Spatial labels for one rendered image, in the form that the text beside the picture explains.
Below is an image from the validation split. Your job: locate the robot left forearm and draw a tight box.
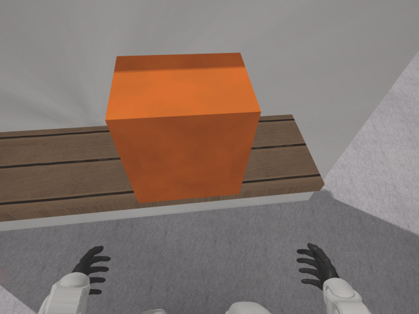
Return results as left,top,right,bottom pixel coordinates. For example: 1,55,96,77
38,272,90,314

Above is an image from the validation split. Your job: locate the table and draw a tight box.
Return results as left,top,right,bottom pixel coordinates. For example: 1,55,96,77
0,114,324,283

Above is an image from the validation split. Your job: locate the right robot hand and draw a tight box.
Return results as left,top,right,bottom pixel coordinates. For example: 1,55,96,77
297,243,340,290

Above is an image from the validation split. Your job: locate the left robot hand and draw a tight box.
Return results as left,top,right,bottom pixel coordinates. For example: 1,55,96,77
72,246,111,295

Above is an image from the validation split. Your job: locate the robot right forearm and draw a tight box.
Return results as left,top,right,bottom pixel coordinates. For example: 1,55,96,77
323,278,372,314

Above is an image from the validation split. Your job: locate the carton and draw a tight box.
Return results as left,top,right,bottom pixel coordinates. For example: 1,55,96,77
105,53,261,203

